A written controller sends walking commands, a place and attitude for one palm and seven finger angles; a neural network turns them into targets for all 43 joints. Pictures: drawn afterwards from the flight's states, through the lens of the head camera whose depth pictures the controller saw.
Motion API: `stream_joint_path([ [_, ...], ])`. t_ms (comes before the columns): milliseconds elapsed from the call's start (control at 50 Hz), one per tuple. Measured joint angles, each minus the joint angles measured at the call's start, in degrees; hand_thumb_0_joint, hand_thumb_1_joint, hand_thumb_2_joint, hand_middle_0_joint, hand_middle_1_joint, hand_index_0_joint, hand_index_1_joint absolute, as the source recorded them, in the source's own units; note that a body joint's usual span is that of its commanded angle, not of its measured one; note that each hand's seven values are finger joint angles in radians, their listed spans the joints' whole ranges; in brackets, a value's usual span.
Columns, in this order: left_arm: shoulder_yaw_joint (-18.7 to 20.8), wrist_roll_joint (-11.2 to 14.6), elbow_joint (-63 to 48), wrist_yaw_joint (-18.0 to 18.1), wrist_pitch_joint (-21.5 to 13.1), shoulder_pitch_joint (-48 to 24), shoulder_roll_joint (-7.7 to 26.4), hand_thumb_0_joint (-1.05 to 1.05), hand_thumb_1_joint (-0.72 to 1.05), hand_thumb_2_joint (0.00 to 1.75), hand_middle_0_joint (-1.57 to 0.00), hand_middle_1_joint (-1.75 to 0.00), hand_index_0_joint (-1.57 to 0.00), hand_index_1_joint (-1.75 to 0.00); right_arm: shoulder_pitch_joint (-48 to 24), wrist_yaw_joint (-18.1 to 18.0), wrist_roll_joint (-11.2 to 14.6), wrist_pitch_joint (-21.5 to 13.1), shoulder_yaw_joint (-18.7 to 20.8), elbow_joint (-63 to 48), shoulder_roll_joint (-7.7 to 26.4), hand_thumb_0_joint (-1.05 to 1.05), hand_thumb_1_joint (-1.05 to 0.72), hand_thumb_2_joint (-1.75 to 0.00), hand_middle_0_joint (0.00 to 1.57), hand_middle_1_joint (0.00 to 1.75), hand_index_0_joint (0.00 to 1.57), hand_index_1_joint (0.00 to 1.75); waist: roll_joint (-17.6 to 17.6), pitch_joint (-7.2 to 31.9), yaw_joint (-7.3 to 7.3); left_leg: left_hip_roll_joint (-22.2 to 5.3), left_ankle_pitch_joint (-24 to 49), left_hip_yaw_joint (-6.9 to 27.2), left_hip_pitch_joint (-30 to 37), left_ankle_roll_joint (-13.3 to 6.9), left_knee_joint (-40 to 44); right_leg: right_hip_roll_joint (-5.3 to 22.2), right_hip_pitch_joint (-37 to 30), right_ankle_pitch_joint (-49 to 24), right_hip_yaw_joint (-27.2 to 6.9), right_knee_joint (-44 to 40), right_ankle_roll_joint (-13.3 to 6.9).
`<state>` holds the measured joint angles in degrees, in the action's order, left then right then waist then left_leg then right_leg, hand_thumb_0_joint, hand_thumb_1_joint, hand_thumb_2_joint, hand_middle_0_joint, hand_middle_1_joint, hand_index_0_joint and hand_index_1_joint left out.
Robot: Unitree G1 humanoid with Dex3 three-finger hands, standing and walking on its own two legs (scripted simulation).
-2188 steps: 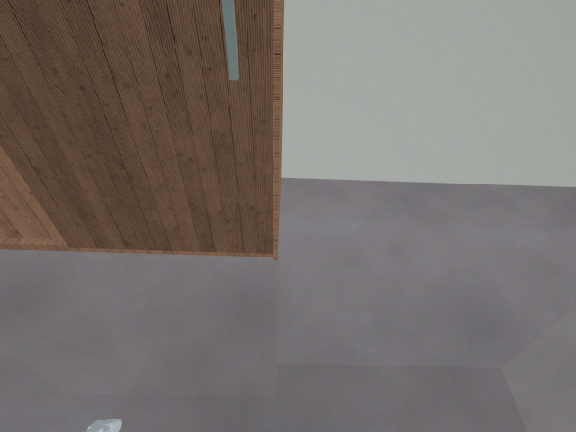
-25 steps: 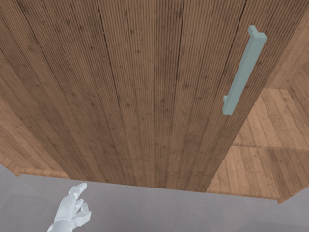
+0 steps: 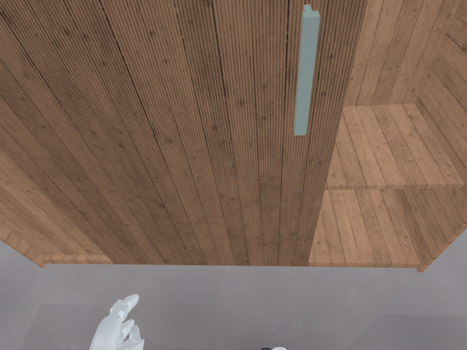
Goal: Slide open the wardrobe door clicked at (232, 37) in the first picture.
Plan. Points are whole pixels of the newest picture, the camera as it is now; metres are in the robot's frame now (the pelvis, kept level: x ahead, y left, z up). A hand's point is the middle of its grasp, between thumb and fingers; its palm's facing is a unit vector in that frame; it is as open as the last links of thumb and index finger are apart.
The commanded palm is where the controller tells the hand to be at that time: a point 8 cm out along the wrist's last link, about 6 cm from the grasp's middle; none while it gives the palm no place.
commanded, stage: step back with the hand held close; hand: right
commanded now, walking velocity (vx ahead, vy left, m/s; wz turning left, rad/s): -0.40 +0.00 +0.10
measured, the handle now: (303, 76) +0.54 -0.11 +0.20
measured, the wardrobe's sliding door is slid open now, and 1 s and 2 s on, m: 0.46 0.46 0.46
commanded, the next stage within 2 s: stop stepping back and stand still in 0.12 s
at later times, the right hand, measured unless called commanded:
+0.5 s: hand out of the picture +0.13 -0.32 +0.17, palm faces +0.24 +0.88 -0.41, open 7.4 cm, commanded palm +0.06 -0.37 +0.18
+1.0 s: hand out of the picture +0.06 -0.43 +0.18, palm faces +0.32 +0.84 -0.45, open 7.4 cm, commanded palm +0.01 -0.47 +0.18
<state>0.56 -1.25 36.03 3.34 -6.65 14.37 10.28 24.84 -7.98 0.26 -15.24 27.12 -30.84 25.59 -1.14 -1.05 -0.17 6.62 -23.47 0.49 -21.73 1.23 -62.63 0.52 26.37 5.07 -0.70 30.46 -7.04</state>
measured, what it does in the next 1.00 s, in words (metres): steps to the right: left foot, then left foot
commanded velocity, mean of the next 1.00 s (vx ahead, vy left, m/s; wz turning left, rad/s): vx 0.14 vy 0.13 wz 0.01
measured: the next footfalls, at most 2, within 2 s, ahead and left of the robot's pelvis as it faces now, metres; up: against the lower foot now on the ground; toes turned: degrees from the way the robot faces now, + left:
left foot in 0.20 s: -0.16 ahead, +0.14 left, +0.00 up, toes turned +9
left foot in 0.50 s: -0.07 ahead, +0.07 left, +0.00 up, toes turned +12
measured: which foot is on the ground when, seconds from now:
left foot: up 0.00-0.18, down 0.20-0.32, up 0.34-0.48, down 0.50-0.62, up 0.64-0.88, down 0.90-1.00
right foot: down 0.00-0.46, up 0.48-0.62, down 0.64-0.86, up 0.88-1.00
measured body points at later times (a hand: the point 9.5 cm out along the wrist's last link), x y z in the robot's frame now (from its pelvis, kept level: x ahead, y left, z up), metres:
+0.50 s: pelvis -0.11 -0.09 +0.00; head -0.09 -0.16 +0.44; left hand +0.00 +0.17 -0.05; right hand +0.11 -0.37 +0.19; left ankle -0.12 +0.05 -0.72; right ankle +0.01 -0.08 -0.68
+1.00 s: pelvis -0.16 -0.19 -0.02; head -0.16 -0.23 +0.43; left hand -0.05 +0.05 -0.10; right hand +0.04 -0.47 +0.20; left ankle -0.27 -0.10 -0.73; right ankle -0.17 -0.29 -0.65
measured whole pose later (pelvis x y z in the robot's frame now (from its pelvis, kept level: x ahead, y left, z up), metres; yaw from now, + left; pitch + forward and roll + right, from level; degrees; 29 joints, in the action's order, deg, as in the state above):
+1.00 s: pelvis -0.16 -0.19 -0.02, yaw +7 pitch +3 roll +4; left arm -0.7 -0.6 40.1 2.3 -3.3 15.0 8.8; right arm 29.3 -5.8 3.0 -11.5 26.0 -34.5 29.0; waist 1.9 4.4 1.9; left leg 3.1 -25.4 -6.3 -9.2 -1.9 -31.9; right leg 1.9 36.8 23.2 -1.2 73.3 -0.3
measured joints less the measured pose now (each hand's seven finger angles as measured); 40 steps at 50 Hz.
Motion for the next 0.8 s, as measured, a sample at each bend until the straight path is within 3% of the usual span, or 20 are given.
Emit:
stream_joint_path([
  [120, -0.8, -0.2, 1.3, -1.1, -1.9, -1.5, -1.7, 0.02, 0.9, 0.9, -0.2, -0.3, -0.2, -0.3, 2.7, -0.4, 2.8, -0.2, -0.2, -0.7, -0.8, 0.01, -0.89, -0.9, 0.21, 0.3, 0.21, 0.31, 0.9, 4.2, 2.46, -1.0, -6.6, -3.2, 13.7, -2.6, 24.3, 0.9, 0.1, -8.0, 2.3, -13.6, 3.3],
  [160, -1.0, -0.6, 1.0, -1.3, -2.1, -3.2, -1.5, 0.01, 0.9, 0.9, -0.2, -0.3, -0.2, -0.3, 2.5, 0.0, 3.2, 0.0, -1.6, -0.4, -1.1, 0.01, -0.89, -0.9, 0.21, 0.3, 0.21, 0.31, 1.2, 4.2, 3.27, -1.5, -3.8, -3.4, 17.9, -4.1, 35.4, 0.7, 0.9, -11.4, 3.4, -15.6, 5.5],
  [200, -1.6, -0.5, 0.1, -1.4, -1.9, -5.8, -1.5, 0.01, 0.9, 0.9, -0.2, -0.3, -0.2, -0.31, 2.0, 0.3, 3.3, -0.3, -1.7, -1.1, 0.1, 0.01, -0.89, -0.9, 0.2, 0.3, 0.21, 0.31, 3.9, 2.9, 4.68, -5.1, 4.1, -1.5, 20.1, -5.8, 44.1, -0.8, 4.7, -8.4, 6.1, -9.2, 6.4],
  [280, -1.6, -0.4, 2.3, -0.4, -1.1, -7.2, -0.3, 0.01, 0.9, 0.9, -0.2, -0.3, -0.2, -0.31, 0.7, 2.6, 2.6, -1.5, -4.6, 0.4, -0.2, 0.01, -0.88, -0.9, 0.21, 0.3, 0.21, 0.31, 1.1, 1.5, 3.84, -4.7, 0.6, 0.3, 19.5, 2.3, 38.1, -1.0, 7.6, 8.2, 2.8, 11.6, 8.2],
  [300, -1.8, 0.2, 2.4, -0.2, -0.9, -6.0, -0.7, 0.01, 0.9, 0.9, -0.2, -0.3, -0.2, -0.31, 0.8, 3.2, 2.7, -0.9, -4.5, 0.4, 0.4, 0.01, -0.88, -0.9, 0.21, 0.3, 0.21, 0.31, 2.1, 2.1, 3.12, -5.2, -0.9, 0.5, 18.8, 2.6, 35.3, -1.6, 5.1, 5.8, 2.6, 10.3, 7.8],
  [340, -1.7, 0.9, 2.0, 0.5, -0.7, -5.1, -1.2, 0.01, 0.9, 0.9, -0.2, -0.3, -0.2, -0.3, -1.4, 3.8, 3.2, 1.2, -3.7, 1.3, 0.9, 0.01, -0.88, -0.9, 0.21, 0.3, 0.22, 0.31, 4.0, 1.3, 1.16, -5.8, -4.8, 0.7, 14.8, 1.3, 24.8, -3.1, 3.2, 2.1, 3.3, 8.1, 0.6],
  [360, -1.5, 1.0, 2.0, 0.5, -1.0, -5.1, -1.4, 0.01, 0.9, 0.9, -0.2, -0.3, -0.2, -0.3, -2.9, 3.7, 3.2, 2.1, -3.3, 2.4, 0.8, 0.01, -0.88, -0.9, 0.21, 0.3, 0.22, 0.31, 4.5, 0.1, 0.28, -4.8, -7.1, 1.9, 12.3, 0.3, 19.0, -3.5, 2.2, 1.3, 3.3, 6.7, -1.3],
  [380, -1.5, 1.1, 1.9, 0.4, -1.3, -5.0, -1.5, 0.01, 0.9, 0.9, -0.2, -0.3, -0.2, -0.3, -4.3, 3.5, 3.4, 3.1, -3.1, 3.5, 0.6, 0.01, -0.88, -0.9, 0.21, 0.3, 0.22, 0.31, 4.8, -0.9, -0.57, -3.7, -8.0, 2.7, 9.9, -0.7, 14.4, -3.9, 1.0, 0.5, 3.0, 4.5, -0.5],
  [400, -1.4, 0.8, 1.7, 0.1, -1.5, -4.5, -1.5, 0.01, 0.9, 0.9, -0.2, -0.3, -0.2, -0.3, -5.2, 3.3, 3.3, 4.4, -2.9, 4.0, 0.4, 0.01, -0.88, -0.9, 0.21, 0.3, 0.22, 0.31, 4.9, -1.8, -1.18, -2.7, -8.5, 2.6, 7.9, -1.6, 11.7, -4.1, -0.5, -0.8, 2.4, 1.4, 3.3],
  [440, -0.7, 0.1, 0.9, -1.0, -1.9, -2.8, -1.3, 0.01, 0.9, 0.9, -0.2, -0.3, -0.2, -0.3, -4.5, 2.9, 3.6, 6.3, -2.7, 2.9, -0.2, 0.01, -0.88, -0.9, 0.21, 0.3, 0.22, 0.31, 4.2, -3.0, -2.19, -1.0, -9.4, -0.4, 6.2, -3.2, 12.7, -3.6, -3.4, -2.6, 2.0, -6.1, 14.4],
  [460, -0.1, 0.1, -0.2, -1.5, -2.2, -1.2, -0.7, 0.01, 0.9, 0.9, -0.2, -0.3, -0.2, -0.3, -2.6, 2.7, 3.6, 6.5, -2.7, 1.0, 0.2, 0.01, -0.88, -0.9, 0.21, 0.3, 0.22, 0.31, 3.3, -3.0, -2.87, -0.7, -10.0, -3.3, 6.9, -4.9, 17.2, -3.4, -2.7, 2.5, 2.2, -5.8, 18.0],
  [480, 0.1, 0.9, -1.4, -2.1, -2.5, 0.2, -0.3, 0.01, 0.9, 0.9, -0.2, -0.3, -0.2, -0.3, 0.9, 2.2, 3.4, 6.0, -1.6, -2.2, 1.9, 0.01, -0.88, -0.9, 0.21, 0.3, 0.22, 0.31, 4.6, -2.6, -2.99, -2.3, -9.0, -4.3, 7.3, -7.7, 22.5, -5.1, 2.0, 10.9, 2.7, 4.5, 17.9],
  [500, 0.1, 1.7, -2.4, -2.6, -2.4, 1.2, 0.1, 0.01, 0.9, 0.9, -0.2, -0.3, -0.2, -0.3, 5.3, 1.9, 3.5, 5.1, 0.8, -6.4, 3.8, 0.02, -0.88, -0.9, 0.21, 0.3, 0.22, 0.31, 7.6, -1.8, -1.6, -5.0, -7.8, -2.4, 6.7, -9.9, 27.9, -7.4, 7.8, 16.8, 2.8, 20.5, 12.6],
  [520, 0.6, 2.1, -2.4, -3.0, -2.2, 1.3, 0.7, 0.01, 0.9, 0.9, -0.2, -0.3, -0.2, -0.3, 8.8, 2.5, 3.9, 4.6, 3.0, -10.3, 4.4, 0.01, -0.88, -0.9, 0.21, 0.3, 0.21, 0.31, 9.1, -1.4, 0.19, -7.1, -1.1, -1.2, 4.4, -8.8, 28.4, -8.0, 12.3, 19.0, 1.8, 35.8, 5.6],
  [540, 1.1, 2.1, -1.5, -2.9, -1.7, 1.0, 1.0, 0.01, 0.9, 0.9, -0.2, -0.3, -0.2, -0.3, 10.7, 3.5, 4.3, 4.1, 4.5, -12.9, 4.6, 0.01, -0.88, -0.9, 0.21, 0.3, 0.21, 0.31, 9.6, -1.3, 1.57, -8.5, 4.3, -1.1, 2.0, -6.1, 26.1, -6.7, 13.6, 19.4, 0.5, 45.6, 2.6],
  [580, 1.2, 0.3, 0.2, -2.4, 0.0, 1.4, 1.1, 0.01, 0.9, 0.9, -0.2, -0.3, -0.2, -0.3, 9.8, 4.8, 3.6, 2.1, 5.2, -13.3, 5.5, 0.01, -0.88, -0.9, 0.21, 0.3, 0.22, 0.31, 9.8, 0.8, 2.7, -11.4, 2.1, -3.0, -1.4, -1.3, 21.0, -1.6, 9.4, 19.9, -1.1, 43.6, 4.1],
  [640, 1.4, 0.0, 0.1, -1.2, -0.5, 2.4, 3.5, 0.01, 0.9, 0.9, -0.2, -0.3, -0.2, -0.3, -0.3, 3.7, 2.5, 1.1, 2.8, -5.4, 4.1, 0.01, -0.88, -0.9, 0.21, 0.3, 0.22, 0.31, 4.4, 3.5, 1.52, -12.1, -11.2, -5.1, -7.3, -2.1, 9.5, 3.8, 0.2, 23.4, -4.8, 22.2, 6.9],
  [680, 1.5, 0.0, 2.0, -0.6, -0.5, 0.2, 1.8, 0.01, 0.9, 0.9, -0.2, -0.3, -0.2, -0.3, -9.0, 2.6, 1.7, 1.5, 2.8, 3.4, 2.8, 0.0, -0.88, -0.9, 0.21, 0.3, 0.22, 0.31, 3.6, 1.2, 1.03, -9.0, -11.4, -1.0, -11.7, -1.6, -6.6, 2.9, 1.7, 22.8, -4.7, 27.0, 7.7],
  [720, 0.7, -0.2, 3.4, -1.7, 0.1, 0.1, -1.9, 0.02, 0.91, 0.9, -0.2, -0.3, -0.2, -0.3, -13.0, 2.5, 1.5, 3.3, 3.6, 9.7, 1.8, 0.01, -0.88, -0.9, 0.21, 0.3, 0.22, 0.31, 4.1, 0.8, 0.05, -5.5, -7.9, -1.2, -13.1, -1.4, -16.5, 2.8, 0.6, 20.8, -4.7, 25.5, 6.8],
  [800, -2.4, -0.8, 2.4, -4.7, 0.3, 4.4, -7.0, 0.02, 0.9, 0.9, -0.2, -0.3, -0.2, -0.3, -8.1, 2.2, 2.9, 6.6, 0.4, 5.0, -2.6, 0.01, -0.89, -0.9, 0.2, 0.3, 0.21, 0.31, 5.2, 2.5, -1.29, -1.6, -3.6, -7.0, -5.2, -2.5, -6.8, 3.1, -3.6, 13.5, -5.4, 12.7, 7.2],
])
